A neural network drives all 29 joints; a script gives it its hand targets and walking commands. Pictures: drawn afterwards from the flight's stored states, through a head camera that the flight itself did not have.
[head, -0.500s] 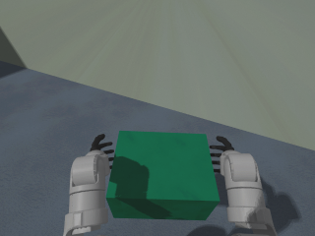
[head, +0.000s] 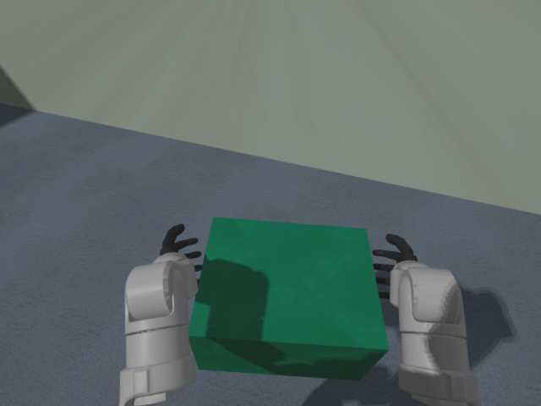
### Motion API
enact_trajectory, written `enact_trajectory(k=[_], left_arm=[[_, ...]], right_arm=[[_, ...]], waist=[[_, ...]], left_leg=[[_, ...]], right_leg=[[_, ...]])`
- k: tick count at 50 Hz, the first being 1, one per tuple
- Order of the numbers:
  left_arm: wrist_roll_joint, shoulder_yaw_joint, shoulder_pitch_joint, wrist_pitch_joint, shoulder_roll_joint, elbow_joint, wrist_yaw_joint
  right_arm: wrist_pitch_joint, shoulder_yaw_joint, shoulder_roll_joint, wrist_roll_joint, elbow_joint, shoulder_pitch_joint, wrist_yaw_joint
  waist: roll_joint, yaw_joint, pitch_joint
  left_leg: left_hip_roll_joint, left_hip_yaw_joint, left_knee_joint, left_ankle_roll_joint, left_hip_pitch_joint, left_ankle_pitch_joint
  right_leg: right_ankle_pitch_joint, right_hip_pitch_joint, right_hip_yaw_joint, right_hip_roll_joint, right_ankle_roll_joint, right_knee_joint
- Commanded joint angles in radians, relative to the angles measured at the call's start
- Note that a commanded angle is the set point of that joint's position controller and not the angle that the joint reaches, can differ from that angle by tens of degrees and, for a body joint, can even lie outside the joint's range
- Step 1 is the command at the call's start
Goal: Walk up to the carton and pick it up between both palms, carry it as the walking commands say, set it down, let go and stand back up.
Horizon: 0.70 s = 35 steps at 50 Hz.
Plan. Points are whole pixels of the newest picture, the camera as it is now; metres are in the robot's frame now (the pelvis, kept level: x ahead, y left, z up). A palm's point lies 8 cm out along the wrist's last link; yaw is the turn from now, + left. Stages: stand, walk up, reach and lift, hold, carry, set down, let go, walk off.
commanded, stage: carry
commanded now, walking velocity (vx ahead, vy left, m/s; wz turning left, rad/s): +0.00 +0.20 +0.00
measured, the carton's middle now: (284, 297) +0.30 +0.00 +0.01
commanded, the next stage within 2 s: none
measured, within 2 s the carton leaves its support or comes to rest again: neither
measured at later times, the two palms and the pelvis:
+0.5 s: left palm (93, 297) +0.24 +0.26 +0.10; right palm (338, 312) +0.22 -0.07 +0.09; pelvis -0.04 +0.10 +0.00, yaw -2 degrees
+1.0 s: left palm out of the picture +0.21 +0.37 +0.10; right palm (251, 345) +0.17 +0.04 +0.10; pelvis -0.08 +0.22 +0.01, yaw -4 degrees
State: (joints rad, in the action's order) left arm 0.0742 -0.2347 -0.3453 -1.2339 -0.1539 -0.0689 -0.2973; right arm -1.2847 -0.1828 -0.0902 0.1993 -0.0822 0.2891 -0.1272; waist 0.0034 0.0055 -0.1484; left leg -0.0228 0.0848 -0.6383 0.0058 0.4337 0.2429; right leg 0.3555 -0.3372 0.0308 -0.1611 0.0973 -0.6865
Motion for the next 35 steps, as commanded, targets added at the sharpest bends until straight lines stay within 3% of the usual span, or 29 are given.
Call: enact_trajectory(k=[1, 2, 3, 4, 6, 7, 8, 10, 12, 13, 14, 15, 16, 17, 18, 20, 21, 22, 23, 24, 25, 27, 28, 29, 30, 32, 33, 34, 35], left_arm=[[-0.398, 0.695, -0.521, -0.041, -0.994, -0.02, 0.521], [-0.415, 0.701, -0.596, -0.036, -0.993, -0.05, 0.527], [-0.428, 0.721, -0.609, -0.033, -1.035, -0.013, 0.529], [-0.439, 0.736, -0.622, -0.027, -1.05, -0.028, 0.53], [-0.443, 0.732, -0.63, -0.023, -1.047, -0.028, 0.535], [-0.44, 0.727, -0.614, -0.023, -1.036, -0.024, 0.535], [-0.456, 0.733, -0.626, -0.023, -1.046, -0.014, 0.541], [-0.459, 0.726, -0.618, -0.024, -1.032, -0.001, 0.543], [-0.456, 0.72, -0.598, -0.019, -1.022, -0.016, 0.546], [-0.462, 0.721, -0.618, -0.015, -1.015, -0.031, 0.546], [-0.46, 0.722, -0.605, -0.013, -1.009, -0.048, 0.545], [-0.443, 0.721, -0.602, -0.003, -1.001, -0.051, 0.541], [-0.44, 0.719, -0.576, 0.002, -1.025, -0.029, 0.54], [-0.439, 0.712, -0.577, 0.004, -1.021, -0.053, 0.535], [-0.443, 0.719, -0.613, -0.003, -1.014, -0.073, 0.534], [-0.446, 0.727, -0.65, -0.002, -1.025, -0.1, 0.525], [-0.432, 0.722, -0.628, -0.005, -1.012, -0.094, 0.521], [-0.423, 0.723, -0.603, -0.007, -1.01, -0.079, 0.52], [-0.417, 0.725, -0.562, -0.014, -1.002, -0.045, 0.518], [-0.402, 0.72, -0.561, -0.016, -1.009, -0.035, 0.516], [-0.413, 0.726, -0.594, -0.014, -1.024, -0.022, 0.514], [-0.431, 0.738, -0.625, -0.005, -1.042, -0.023, 0.519], [-0.438, 0.749, -0.638, -0.006, -1.054, -0.027, 0.521], [-0.446, 0.758, -0.623, -0.005, -1.043, -0.034, 0.523], [-0.455, 0.759, -0.634, -0.006, -1.059, -0.029, 0.527], [-0.473, 0.776, -0.645, -0.003, -1.053, -0.066, 0.525], [-0.479, 0.781, -0.66, 0.0, -1.04, -0.103, 0.525], [-0.469, 0.777, -0.638, 0.0, -1.027, -0.094, 0.522], [-0.454, 0.761, -0.614, -0.003, -1.007, -0.096, 0.522]], right_arm=[[0.048, 0.691, -1.034, -0.596, -0.141, 0.726, 0.361], [0.053, 0.672, -1.029, -0.578, -0.117, 0.718, 0.363], [0.054, 0.657, -1.016, -0.563, -0.131, 0.722, 0.36], [0.055, 0.647, -1.015, -0.543, -0.133, 0.7, 0.361], [0.053, 0.626, -1.028, -0.533, -0.094, 0.671, 0.365], [0.057, 0.633, -1.019, -0.538, -0.116, 0.687, 0.362], [0.062, 0.641, -1.016, -0.536, -0.136, 0.7, 0.354], [0.061, 0.641, -1.022, -0.539, -0.115, 0.677, 0.352], [0.063, 0.656, -1.021, -0.548, -0.135, 0.686, 0.356], [0.065, 0.662, -1.017, -0.543, -0.125, 0.66, 0.352], [0.066, 0.669, -1.032, -0.546, -0.112, 0.644, 0.35], [0.07, 0.692, -1.03, -0.562, -0.153, 0.698, 0.355], [0.073, 0.712, -1.017, -0.587, -0.212, 0.786, 0.362], [0.074, 0.726, -1.037, -0.599, -0.222, 0.799, 0.366], [0.076, 0.724, -1.037, -0.611, -0.228, 0.839, 0.367], [0.076, 0.728, -1.053, -0.627, -0.227, 0.837, 0.373], [0.069, 0.727, -1.062, -0.627, -0.197, 0.801, 0.374], [0.069, 0.727, -1.052, -0.624, -0.207, 0.808, 0.374], [0.062, 0.706, -1.039, -0.606, -0.167, 0.752, 0.371], [0.063, 0.691, -1.034, -0.6, -0.137, 0.74, 0.375], [0.062, 0.67, -1.023, -0.593, -0.123, 0.741, 0.376], [0.058, 0.649, -1.019, -0.564, -0.099, 0.707, 0.375], [0.058, 0.631, -1.016, -0.539, -0.086, 0.673, 0.373], [0.055, 0.629, -1.026, -0.545, -0.081, 0.658, 0.369], [0.058, 0.633, -1.024, -0.547, -0.104, 0.681, 0.367], [0.066, 0.63, -1.022, -0.548, -0.124, 0.65, 0.358], [0.069, 0.633, -1.038, -0.552, -0.116, 0.638, 0.357], [0.066, 0.638, -1.037, -0.554, -0.105, 0.623, 0.357], [0.068, 0.647, -1.044, -0.56, -0.127, 0.632, 0.358]], waist=[[-0.137, 0.0, -0.373], [-0.254, -0.005, -0.353], [-0.255, -0.007, -0.31], [-0.216, -0.012, -0.294], [-0.224, -0.01, -0.243], [-0.22, -0.008, -0.233], [-0.204, -0.009, -0.233], [-0.228, -0.013, -0.266], [-0.228, -0.004, -0.281], [-0.188, 0.002, -0.314], [-0.112, 0.013, -0.367], [0.087, 0.018, -0.372], [0.294, 0.017, -0.286], [0.284, 0.014, -0.204], [0.185, 0.012, -0.19], [0.18, 0.002, -0.212], [0.173, -0.006, -0.25], [0.14, -0.005, -0.258], [0.054, -0.003, -0.297], [-0.179, -0.003, -0.322], [-0.282, -0.002, -0.289], [-0.192, -0.003, -0.237], [-0.183, -0.006, -0.216], [-0.181, -0.003, -0.198], [-0.209, 0.004, -0.186], [-0.218, 0.002, -0.248], [-0.231, 0.0, -0.284], [-0.221, 0.0, -0.285], [-0.211, -0.006, -0.311]], left_leg=[[0.32, -0.352, 0.205, 0.07, -0.365, -0.542], [0.334, -0.339, 0.217, 0.12, -0.326, -0.489], [0.312, -0.341, 0.25, 0.129, -0.305, -0.32], [0.276, -0.295, 0.282, 0.128, -0.285, -0.144], [0.236, -0.228, 0.358, 0.1, -0.195, 0.074], [0.227, -0.217, 0.378, 0.088, -0.167, 0.092], [0.221, -0.21, 0.367, 0.102, -0.157, 0.041], [0.208, -0.19, 0.359, 0.117, -0.142, 0.028], [0.181, -0.156, 0.384, 0.074, -0.108, 0.091], [0.155, -0.131, 0.399, 0.007, -0.083, 0.055], [0.125, -0.072, 0.335, -0.037, -0.024, -0.015], [0.067, -0.003, 0.205, -0.108, 0.066, -0.033], [0.075, -0.03, -0.052, -0.071, 0.14, 0.088], [0.123, -0.085, -0.161, -0.037, 0.149, 0.094], [0.104, -0.091, -0.18, -0.027, 0.133, 0.109], [0.084, -0.077, -0.075, -0.015, 0.009, 0.081], [0.055, -0.037, 0.018, -0.003, -0.071, 0.074], [0.066, -0.06, 0.104, -0.001, -0.171, 0.021], [0.137, -0.136, 0.195, 0.012, -0.261, -0.193], [0.303, -0.32, 0.227, 0.049, -0.356, -0.483], [0.326, -0.349, 0.263, 0.06, -0.329, -0.428], [0.294, -0.302, 0.353, 0.056, -0.234, -0.003], [0.256, -0.25, 0.408, 0.015, -0.196, 0.16], [0.231, -0.206, 0.432, -0.011, -0.172, 0.189], [0.201, -0.154, 0.442, -0.051, -0.149, 0.146], [0.181, -0.132, 0.433, -0.059, -0.236, -0.03], [0.177, -0.116, 0.416, -0.036, -0.265, -0.087], [0.171, -0.121, 0.432, -0.053, -0.278, -0.13], [0.173, -0.123, 0.423, -0.027, -0.315, -0.147]], right_leg=[[0.053, -0.155, 0.061, 0.014, 0.004, -0.126], [0.289, -0.156, 0.104, 0.07, 0.009, -0.196], [0.288, -0.205, 0.094, 0.073, -0.002, -0.245], [0.252, -0.218, 0.098, 0.072, -0.014, -0.273], [0.188, -0.183, 0.105, 0.077, -0.028, -0.268], [0.183, -0.152, 0.127, 0.096, -0.029, -0.236], [0.197, -0.117, 0.134, 0.111, -0.031, -0.187], [0.18, -0.035, 0.146, 0.122, -0.051, -0.077], [0.11, 0.1, 0.174, 0.124, -0.065, 0.103], [0.052, 0.213, 0.169, 0.1, -0.076, 0.232], [-0.011, 0.359, 0.075, 0.005, -0.093, 0.305], [0.091, 0.407, -0.166, -0.178, -0.154, 0.359], [0.057, 0.239, -0.383, -0.336, -0.229, 0.376], [-0.067, 0.141, -0.378, -0.356, -0.25, 0.375], [-0.155, 0.104, -0.312, -0.314, -0.234, 0.352], [-0.313, 0.033, -0.156, -0.207, -0.164, 0.252], [-0.384, 0.032, -0.093, -0.157, -0.128, 0.174], [-0.373, -0.004, -0.046, -0.117, -0.09, 0.1], [-0.257, -0.037, 0.011, -0.064, -0.047, 0.012], [0.061, -0.152, 0.091, 0.02, 0.007, -0.118], [0.281, -0.198, 0.108, 0.075, 0.016, -0.245], [0.208, -0.22, 0.087, 0.071, -0.018, -0.354], [0.164, -0.193, 0.096, 0.073, -0.029, -0.339], [0.126, -0.177, 0.115, 0.082, -0.023, -0.325], [0.12, -0.13, 0.122, 0.091, -0.026, -0.301], [0.172, -0.065, 0.163, 0.14, -0.033, -0.152], [0.185, -0.034, 0.167, 0.135, -0.04, -0.101], [0.203, -0.005, 0.182, 0.145, -0.044, -0.058], [0.227, 0.037, 0.192, 0.147, -0.05, 0.063]])
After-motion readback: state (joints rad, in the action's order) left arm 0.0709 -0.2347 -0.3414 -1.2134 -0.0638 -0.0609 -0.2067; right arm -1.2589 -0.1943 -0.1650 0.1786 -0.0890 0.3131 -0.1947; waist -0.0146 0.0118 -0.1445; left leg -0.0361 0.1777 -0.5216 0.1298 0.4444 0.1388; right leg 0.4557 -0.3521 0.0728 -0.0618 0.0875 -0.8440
